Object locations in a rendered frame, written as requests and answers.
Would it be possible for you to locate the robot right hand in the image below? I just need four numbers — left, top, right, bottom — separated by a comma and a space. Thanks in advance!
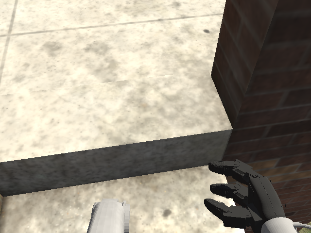
204, 159, 287, 233

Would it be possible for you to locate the right robot forearm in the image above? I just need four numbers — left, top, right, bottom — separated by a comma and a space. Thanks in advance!
260, 216, 299, 233

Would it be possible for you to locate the robot left thigh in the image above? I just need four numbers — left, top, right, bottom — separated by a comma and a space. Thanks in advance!
86, 198, 130, 233

